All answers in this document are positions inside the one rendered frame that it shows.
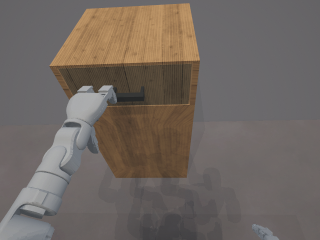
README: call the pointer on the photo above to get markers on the robot left upper arm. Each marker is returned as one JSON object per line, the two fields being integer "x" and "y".
{"x": 25, "y": 228}

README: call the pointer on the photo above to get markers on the drawer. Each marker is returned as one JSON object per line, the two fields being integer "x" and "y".
{"x": 164, "y": 84}

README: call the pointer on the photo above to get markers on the robot left forearm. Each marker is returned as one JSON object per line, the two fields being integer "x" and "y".
{"x": 43, "y": 194}

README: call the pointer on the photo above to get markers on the handle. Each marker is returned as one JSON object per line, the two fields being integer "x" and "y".
{"x": 131, "y": 96}

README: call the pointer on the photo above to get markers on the cabinet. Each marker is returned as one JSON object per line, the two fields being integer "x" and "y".
{"x": 138, "y": 141}

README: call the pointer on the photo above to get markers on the right robot hand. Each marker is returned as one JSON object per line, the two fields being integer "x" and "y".
{"x": 263, "y": 233}

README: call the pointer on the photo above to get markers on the left robot hand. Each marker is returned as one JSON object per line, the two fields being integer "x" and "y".
{"x": 88, "y": 106}

